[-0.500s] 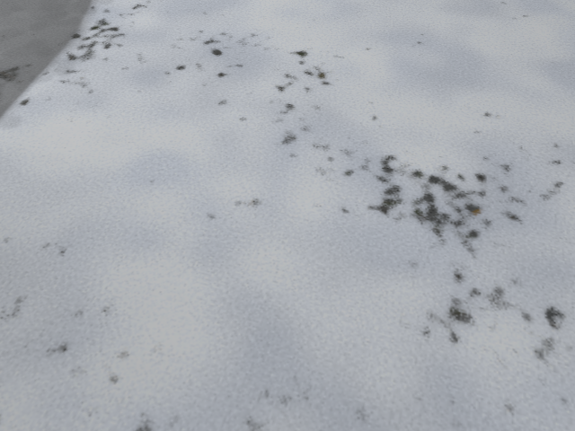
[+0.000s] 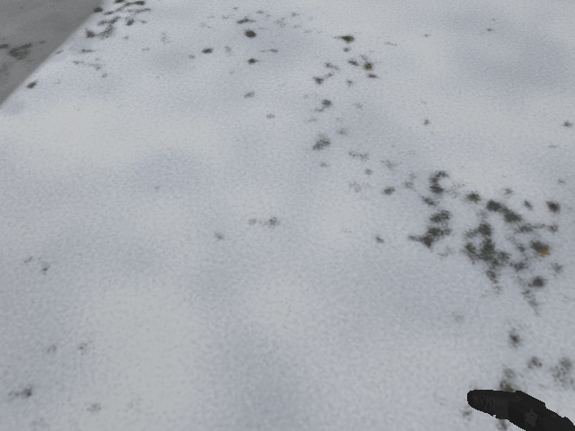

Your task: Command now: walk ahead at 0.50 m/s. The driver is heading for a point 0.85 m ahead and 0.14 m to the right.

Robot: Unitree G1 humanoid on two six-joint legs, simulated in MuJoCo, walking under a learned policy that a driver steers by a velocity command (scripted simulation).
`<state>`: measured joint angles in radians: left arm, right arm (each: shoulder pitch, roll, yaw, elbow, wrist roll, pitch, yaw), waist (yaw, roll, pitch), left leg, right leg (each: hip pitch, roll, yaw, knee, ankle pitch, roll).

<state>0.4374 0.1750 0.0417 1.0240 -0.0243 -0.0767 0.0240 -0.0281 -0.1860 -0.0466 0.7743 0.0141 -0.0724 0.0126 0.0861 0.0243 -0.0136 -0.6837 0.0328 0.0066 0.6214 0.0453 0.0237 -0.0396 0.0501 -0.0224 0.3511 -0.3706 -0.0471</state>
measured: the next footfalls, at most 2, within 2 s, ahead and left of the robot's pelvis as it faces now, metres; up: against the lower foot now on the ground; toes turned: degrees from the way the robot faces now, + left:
left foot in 0.10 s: +0.25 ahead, +0.10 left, +0.00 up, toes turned +1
right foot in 0.68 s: +0.57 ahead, -0.12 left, +0.00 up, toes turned -1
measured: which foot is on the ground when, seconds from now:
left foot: up 0.00-0.08, down 0.10-0.68, up 0.70-1.00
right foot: down 0.00-0.10, up 0.12-0.66, down 0.68-1.00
